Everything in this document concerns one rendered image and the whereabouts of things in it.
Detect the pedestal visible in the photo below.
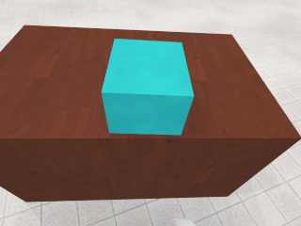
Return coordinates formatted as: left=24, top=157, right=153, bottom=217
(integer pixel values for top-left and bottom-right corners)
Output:
left=0, top=24, right=301, bottom=202

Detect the carton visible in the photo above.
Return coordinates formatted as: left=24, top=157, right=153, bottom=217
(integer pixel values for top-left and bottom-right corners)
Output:
left=102, top=39, right=194, bottom=136

